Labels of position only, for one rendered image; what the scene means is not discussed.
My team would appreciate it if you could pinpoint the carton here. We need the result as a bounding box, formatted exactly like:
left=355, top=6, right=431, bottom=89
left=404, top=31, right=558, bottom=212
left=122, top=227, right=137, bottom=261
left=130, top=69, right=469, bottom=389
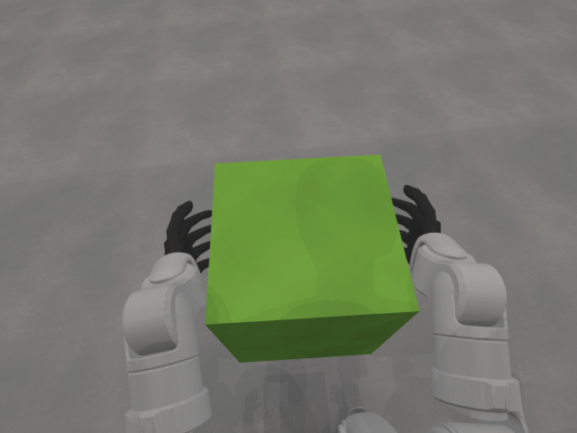
left=206, top=154, right=419, bottom=363

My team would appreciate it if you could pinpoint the right robot shin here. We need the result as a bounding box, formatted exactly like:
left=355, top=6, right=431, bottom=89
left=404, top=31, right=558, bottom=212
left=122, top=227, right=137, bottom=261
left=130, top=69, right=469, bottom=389
left=347, top=407, right=366, bottom=418

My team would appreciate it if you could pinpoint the robot right hand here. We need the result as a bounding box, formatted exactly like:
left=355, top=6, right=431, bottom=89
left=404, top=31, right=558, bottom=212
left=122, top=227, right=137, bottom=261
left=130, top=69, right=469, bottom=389
left=391, top=185, right=441, bottom=264

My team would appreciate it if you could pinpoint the robot left hand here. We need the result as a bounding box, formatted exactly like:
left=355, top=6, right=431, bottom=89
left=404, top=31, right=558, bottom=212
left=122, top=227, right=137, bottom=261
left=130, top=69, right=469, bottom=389
left=164, top=200, right=212, bottom=273

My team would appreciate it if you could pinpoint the left robot forearm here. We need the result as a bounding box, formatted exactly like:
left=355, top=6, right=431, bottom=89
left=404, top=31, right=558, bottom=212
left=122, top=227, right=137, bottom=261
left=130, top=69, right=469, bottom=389
left=122, top=253, right=212, bottom=433

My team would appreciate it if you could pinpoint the right robot forearm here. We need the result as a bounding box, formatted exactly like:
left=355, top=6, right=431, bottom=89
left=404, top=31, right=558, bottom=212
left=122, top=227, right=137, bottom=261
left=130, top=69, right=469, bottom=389
left=409, top=233, right=528, bottom=433

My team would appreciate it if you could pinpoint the robot right thigh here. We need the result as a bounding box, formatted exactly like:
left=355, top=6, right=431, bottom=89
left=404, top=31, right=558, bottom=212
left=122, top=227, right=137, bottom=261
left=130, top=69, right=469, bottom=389
left=338, top=412, right=398, bottom=433

